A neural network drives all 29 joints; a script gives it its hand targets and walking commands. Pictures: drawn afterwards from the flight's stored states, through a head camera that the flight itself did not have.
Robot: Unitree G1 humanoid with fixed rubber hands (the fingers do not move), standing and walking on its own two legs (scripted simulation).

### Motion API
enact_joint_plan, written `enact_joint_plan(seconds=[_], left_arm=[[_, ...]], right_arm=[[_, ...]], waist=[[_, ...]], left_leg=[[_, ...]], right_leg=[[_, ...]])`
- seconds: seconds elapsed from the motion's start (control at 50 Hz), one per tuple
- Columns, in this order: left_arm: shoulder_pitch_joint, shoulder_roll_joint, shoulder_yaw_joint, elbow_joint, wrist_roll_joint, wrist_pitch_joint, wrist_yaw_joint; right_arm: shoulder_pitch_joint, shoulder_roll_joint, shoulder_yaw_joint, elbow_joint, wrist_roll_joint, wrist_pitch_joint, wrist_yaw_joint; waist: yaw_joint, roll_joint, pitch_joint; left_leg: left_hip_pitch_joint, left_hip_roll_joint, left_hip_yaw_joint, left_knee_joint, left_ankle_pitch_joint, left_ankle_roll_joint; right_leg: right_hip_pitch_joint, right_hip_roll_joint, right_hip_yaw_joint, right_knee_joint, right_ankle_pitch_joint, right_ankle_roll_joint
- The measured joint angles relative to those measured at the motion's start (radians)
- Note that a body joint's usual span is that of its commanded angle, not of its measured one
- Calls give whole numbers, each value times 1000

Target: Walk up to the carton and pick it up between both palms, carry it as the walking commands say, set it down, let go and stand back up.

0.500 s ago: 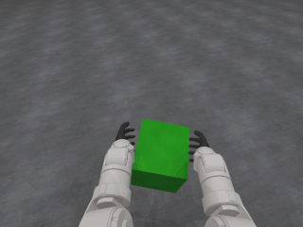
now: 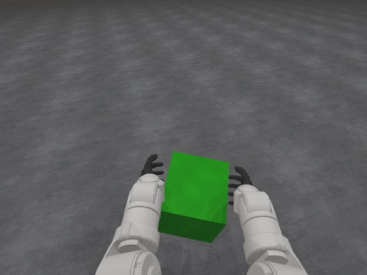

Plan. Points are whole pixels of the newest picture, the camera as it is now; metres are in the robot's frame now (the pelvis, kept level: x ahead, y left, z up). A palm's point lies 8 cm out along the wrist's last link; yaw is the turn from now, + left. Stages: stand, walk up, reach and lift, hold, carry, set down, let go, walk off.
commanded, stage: hold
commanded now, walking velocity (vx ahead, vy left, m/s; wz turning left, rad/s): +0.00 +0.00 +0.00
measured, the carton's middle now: (192, 197) +0.35 +0.01 -0.02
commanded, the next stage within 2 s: carry in 1.10 s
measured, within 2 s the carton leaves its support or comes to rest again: neither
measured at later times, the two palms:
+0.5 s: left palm (152, 185) +0.32 +0.10 +0.07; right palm (252, 194) +0.30 -0.13 +0.05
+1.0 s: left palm (145, 186) +0.31 +0.12 +0.07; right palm (244, 196) +0.30 -0.11 +0.05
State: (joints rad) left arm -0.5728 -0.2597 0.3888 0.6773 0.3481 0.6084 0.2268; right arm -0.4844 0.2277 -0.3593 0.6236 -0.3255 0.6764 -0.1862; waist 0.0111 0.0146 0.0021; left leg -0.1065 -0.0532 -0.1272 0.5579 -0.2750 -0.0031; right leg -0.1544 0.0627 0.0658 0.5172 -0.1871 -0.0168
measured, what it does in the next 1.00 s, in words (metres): stands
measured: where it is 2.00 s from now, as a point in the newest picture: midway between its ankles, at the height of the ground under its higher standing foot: outside the picture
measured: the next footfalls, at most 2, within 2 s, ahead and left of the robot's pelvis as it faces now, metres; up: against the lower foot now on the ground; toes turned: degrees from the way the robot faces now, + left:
right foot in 1.76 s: -0.11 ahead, -0.09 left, +0.00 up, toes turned -2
left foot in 1.98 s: -0.09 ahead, +0.12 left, +0.00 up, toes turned +9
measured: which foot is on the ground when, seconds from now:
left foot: down 0.00-1.00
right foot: down 0.00-1.00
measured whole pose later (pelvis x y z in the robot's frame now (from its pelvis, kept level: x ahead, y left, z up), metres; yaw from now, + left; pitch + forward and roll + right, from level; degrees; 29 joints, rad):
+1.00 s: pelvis -0.01 -0.01 +0.00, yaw +1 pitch -11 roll +0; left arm -0.55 -0.25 0.37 0.61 0.34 0.62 0.17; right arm -0.46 0.22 -0.31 0.57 -0.30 0.71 -0.19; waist 0.04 0.01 0.04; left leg -0.10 -0.05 -0.14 0.59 -0.29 -0.01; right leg -0.15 0.07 0.05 0.55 -0.20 -0.03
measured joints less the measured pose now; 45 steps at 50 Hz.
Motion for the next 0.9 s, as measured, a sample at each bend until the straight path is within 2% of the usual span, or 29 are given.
enact_joint_plan(seconds=[0.14, 0.22, 0.42, 0.58, 0.78, 0.9], left_arm=[[4, 1, -22, 9, 1, -1, -50], [13, 4, -42, -9, -13, -2, -57], [68, 23, -68, -63, -18, 40, -79], [113, 40, -108, -113, -46, 73, -110], [61, 21, -60, -104, -29, 58, -125], [25, 10, -11, -70, -6, 25, -99]], right_arm=[[46, -21, 16, -54, 29, 7, 20], [53, -30, 33, -84, 37, 16, 30], [75, -28, 95, -90, 38, 47, 36], [108, -41, 153, -112, 65, 66, 20], [88, -34, 116, -109, 63, 55, 3], [41, -15, 67, -71, 39, 45, -3]], waist=[[-9, 20, 15], [-10, 21, 16], [6, -9, -11], [10, -1, 0], [30, 9, 21], [39, -9, 27]], left_leg=[[8, 0, 25, 7, -7, 13], [16, -1, 31, 1, -7, 13], [47, 11, 11, -37, -2, -6], [52, 16, -14, -47, 6, -18], [29, 12, -11, -8, 1, -18], [14, 10, -9, 19, -7, -14]], right_leg=[[4, 1, 25, 3, 2, 12], [5, 1, 31, 9, -2, 12], [27, 9, 12, -4, -12, -11], [40, 12, -13, -19, -7, -22], [17, 12, -12, 18, -10, -20], [7, 12, -12, 36, -15, -13]])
